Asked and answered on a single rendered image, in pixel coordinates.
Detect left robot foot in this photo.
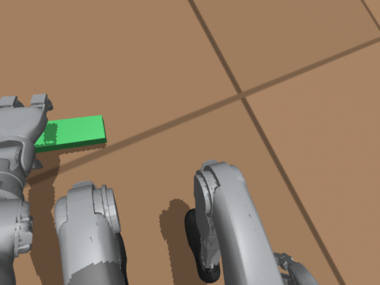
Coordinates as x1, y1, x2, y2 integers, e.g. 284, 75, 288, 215
117, 233, 129, 285

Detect left robot arm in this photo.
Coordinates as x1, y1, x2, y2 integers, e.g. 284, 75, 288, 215
0, 136, 35, 285

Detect right robot hand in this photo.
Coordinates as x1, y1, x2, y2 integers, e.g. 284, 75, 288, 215
273, 252, 319, 285

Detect left robot hand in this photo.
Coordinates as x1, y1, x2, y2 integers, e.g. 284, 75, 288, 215
0, 94, 53, 170

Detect right robot foot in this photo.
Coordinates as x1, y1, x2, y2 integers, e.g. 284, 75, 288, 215
185, 208, 220, 283

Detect carton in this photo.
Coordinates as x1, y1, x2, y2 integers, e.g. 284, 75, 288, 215
34, 115, 107, 153

